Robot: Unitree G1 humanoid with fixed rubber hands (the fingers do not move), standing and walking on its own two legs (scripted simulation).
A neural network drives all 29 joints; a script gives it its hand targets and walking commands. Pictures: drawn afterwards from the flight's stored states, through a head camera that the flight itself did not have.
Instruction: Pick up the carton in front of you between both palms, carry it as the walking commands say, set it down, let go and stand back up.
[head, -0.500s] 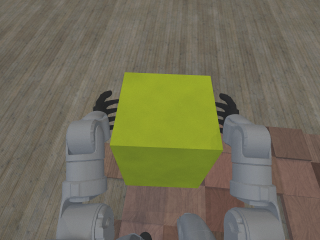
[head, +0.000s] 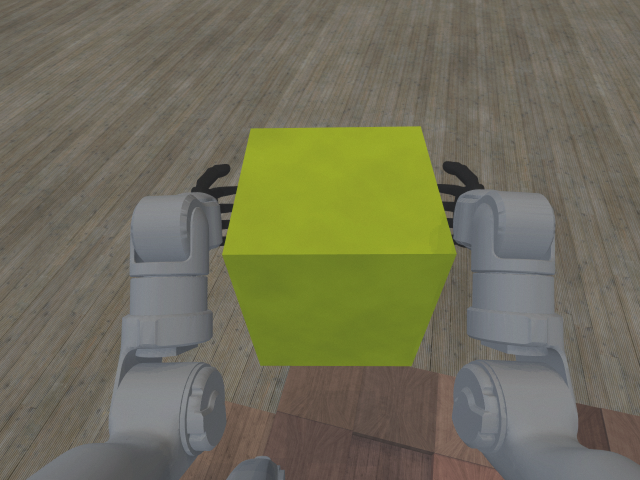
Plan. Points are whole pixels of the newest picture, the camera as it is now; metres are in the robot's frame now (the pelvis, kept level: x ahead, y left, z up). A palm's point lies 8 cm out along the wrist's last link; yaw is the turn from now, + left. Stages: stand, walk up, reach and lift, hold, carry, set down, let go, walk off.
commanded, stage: carry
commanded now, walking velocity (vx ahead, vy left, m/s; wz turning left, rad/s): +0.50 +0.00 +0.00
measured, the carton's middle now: (335, 253) +0.38 +0.00 +0.08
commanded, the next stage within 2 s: none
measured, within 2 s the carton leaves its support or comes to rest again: neither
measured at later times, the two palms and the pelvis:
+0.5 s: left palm (259, 128) +0.66 +0.15 +0.09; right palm (430, 136) +0.63 -0.15 +0.09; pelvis +0.29 +0.02 +0.00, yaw -2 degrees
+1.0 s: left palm (294, 41) +0.92 +0.10 +0.13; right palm (433, 40) +0.93 -0.20 +0.12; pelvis +0.57 -0.05 +0.00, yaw -1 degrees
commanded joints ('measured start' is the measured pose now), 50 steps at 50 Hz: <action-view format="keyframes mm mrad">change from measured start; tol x16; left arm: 1 -692 -1090 -560 -5 -417 -28 -254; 26 -474 -1060 -743 -231 -358 -167 -196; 35 -360 -981 -651 1 -330 -132 -236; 42 -656 -1131 -712 -174 -468 -167 -253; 50 -603 -1039 -722 -265 -477 -123 -233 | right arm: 1 -585 1127 537 11 367 -35 219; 22 -517 1188 750 -288 480 -187 260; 37 -416 1099 653 -22 402 -149 282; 50 -513 1071 686 -272 399 -130 195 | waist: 1 -6 -124 -373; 12 -38 -148 -390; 15 -107 280 -583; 18 -101 58 -486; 33 -56 120 -348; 37 31 -329 -466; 40 27 -53 -373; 50 44 -111 -363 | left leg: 1 -124 18 19 -105 71 -16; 9 -20 -56 137 -453 261 14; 12 370 -104 187 -582 284 71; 15 1028 310 -623 -632 263 314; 30 587 142 -48 -674 435 138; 34 545 79 83 -357 637 48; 36 6 -73 66 135 -55 -4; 38 -234 -54 -58 283 -206 32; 50 -177 14 -13 -244 299 21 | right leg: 1 426 -254 250 -124 384 -87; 9 450 -184 111 -37 607 -47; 12 335 -152 13 237 745 19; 15 -444 87 114 881 -295 74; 16 -508 26 174 956 -292 48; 25 -511 -100 141 597 -84 100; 34 101 28 -51 19 200 45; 36 598 -355 549 73 296 -141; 42 303 -297 427 -65 118 -98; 50 477 -227 250 -38 369 -76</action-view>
